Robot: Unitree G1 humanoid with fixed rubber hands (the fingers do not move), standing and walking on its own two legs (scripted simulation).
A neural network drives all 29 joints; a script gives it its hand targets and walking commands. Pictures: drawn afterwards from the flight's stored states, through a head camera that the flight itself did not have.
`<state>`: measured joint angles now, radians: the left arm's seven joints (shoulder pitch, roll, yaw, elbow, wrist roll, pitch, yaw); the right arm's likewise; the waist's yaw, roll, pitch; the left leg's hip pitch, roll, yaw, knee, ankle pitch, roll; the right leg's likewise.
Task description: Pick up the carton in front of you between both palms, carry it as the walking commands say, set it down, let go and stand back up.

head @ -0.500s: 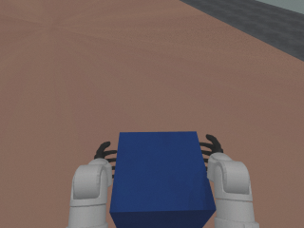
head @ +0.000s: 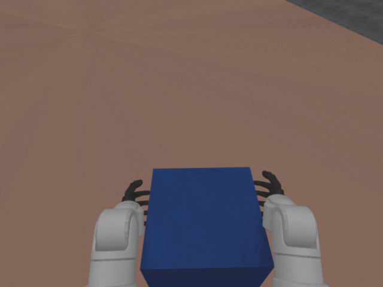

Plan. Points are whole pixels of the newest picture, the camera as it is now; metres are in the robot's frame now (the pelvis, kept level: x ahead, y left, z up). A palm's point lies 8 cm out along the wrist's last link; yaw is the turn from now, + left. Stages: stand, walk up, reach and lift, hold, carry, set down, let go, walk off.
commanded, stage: carry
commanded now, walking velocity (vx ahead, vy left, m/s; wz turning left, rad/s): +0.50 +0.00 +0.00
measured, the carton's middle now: (202, 237) +0.26 +0.00 -0.04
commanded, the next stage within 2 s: none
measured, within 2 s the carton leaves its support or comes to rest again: neither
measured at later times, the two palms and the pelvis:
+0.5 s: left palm (136, 125) +0.54 +0.17 +0.07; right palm (239, 117) +0.54 -0.11 +0.09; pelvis +0.25 +0.05 +0.00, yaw -4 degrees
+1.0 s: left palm (143, 112) +0.58 +0.16 +0.08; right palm (242, 107) +0.58 -0.13 +0.09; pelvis +0.31 +0.03 -0.01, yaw -3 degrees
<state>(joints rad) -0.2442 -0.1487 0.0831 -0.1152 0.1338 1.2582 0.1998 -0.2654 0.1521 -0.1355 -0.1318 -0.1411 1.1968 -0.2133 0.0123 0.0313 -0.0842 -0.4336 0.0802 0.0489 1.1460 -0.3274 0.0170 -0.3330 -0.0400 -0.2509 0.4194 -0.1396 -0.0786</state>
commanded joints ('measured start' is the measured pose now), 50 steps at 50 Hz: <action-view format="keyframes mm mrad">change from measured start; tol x16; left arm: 1 -630 -1095 -654 -200 -490 -80 -381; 50 -640 -1032 -642 -158 -469 -45 -368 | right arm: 1 -422 1125 711 1 451 9 402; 50 -428 1074 666 47 440 36 413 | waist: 1 -2 -126 -277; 15 -8 -161 -209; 18 -26 231 -426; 31 -20 -58 -358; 50 -17 -52 -276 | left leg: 1 -208 56 -22 -64 87 -10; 14 104 -58 159 -758 452 -26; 16 389 28 96 -842 713 -40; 18 739 318 -219 -685 1338 147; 23 528 215 -115 -819 588 96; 27 372 158 -3 -808 391 61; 37 318 92 11 -628 664 32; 50 277 86 -8 -654 454 33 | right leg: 1 342 -267 314 -270 -116 -35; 11 393 -194 52 -128 600 9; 15 317 -150 17 84 503 82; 16 242 -124 45 193 366 118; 18 -64 0 135 426 -422 167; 19 -63 -18 193 423 -488 149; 28 189 -75 189 -28 -31 102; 35 159 -114 213 60 265 94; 50 120 -109 223 50 82 84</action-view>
